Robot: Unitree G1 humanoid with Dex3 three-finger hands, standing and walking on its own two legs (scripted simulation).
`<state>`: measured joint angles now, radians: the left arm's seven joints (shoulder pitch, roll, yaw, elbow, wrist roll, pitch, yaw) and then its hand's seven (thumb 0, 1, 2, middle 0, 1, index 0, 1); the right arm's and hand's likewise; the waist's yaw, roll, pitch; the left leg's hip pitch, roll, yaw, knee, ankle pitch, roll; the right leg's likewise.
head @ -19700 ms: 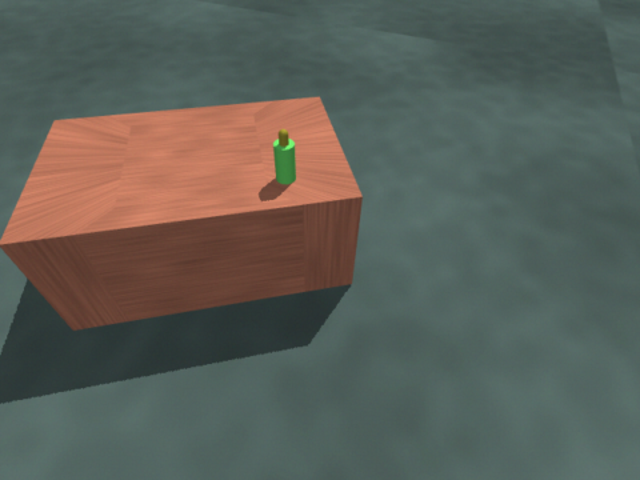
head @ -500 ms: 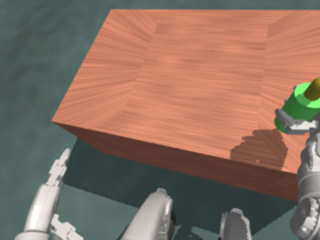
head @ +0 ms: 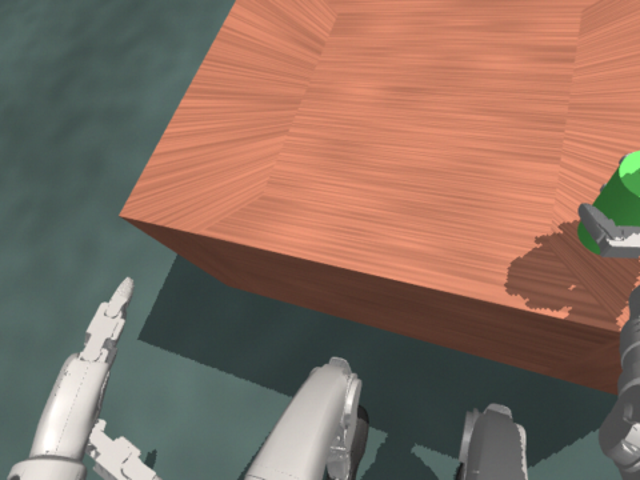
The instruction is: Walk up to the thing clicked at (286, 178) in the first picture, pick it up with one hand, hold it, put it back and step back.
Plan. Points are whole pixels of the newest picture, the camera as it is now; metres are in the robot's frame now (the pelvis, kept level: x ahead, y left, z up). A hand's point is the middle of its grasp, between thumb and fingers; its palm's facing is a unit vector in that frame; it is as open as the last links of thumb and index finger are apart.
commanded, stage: lower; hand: right
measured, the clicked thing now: (637, 196) +0.50 -0.22 -0.03
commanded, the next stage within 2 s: loosen in 0.38 s
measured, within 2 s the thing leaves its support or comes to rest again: rests again in 0.18 s
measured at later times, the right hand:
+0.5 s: hand (619, 210) +0.50 -0.22 -0.07, palm faces +0.23 +0.97 +0.02, open 9.2 cm
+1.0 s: hand (616, 212) +0.50 -0.22 -0.07, palm faces +0.22 +0.98 +0.02, open 12.7 cm
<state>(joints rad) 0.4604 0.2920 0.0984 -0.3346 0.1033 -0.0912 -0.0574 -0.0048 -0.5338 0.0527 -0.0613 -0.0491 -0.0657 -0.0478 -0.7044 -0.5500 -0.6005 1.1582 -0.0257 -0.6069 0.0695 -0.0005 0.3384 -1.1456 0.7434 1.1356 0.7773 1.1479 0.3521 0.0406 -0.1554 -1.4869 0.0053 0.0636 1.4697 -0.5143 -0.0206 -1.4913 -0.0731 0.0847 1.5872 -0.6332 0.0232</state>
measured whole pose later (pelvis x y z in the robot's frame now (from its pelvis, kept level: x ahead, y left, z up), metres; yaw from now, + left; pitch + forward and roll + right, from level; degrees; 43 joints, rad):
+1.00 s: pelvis -0.01 +0.00 -0.03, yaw +0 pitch +32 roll +6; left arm 0.49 0.33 0.16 -0.44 0.08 -0.13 -0.06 0.00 -0.54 0.05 -0.07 -0.05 -0.08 -0.05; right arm -0.73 -0.60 -0.62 1.13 -0.03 -0.57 0.08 -0.01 0.47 -0.36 0.71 0.56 0.73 0.56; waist 0.39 0.05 -0.15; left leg -1.59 0.00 0.06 1.56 -0.52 -0.02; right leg -1.60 -0.07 0.09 1.68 -0.64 0.03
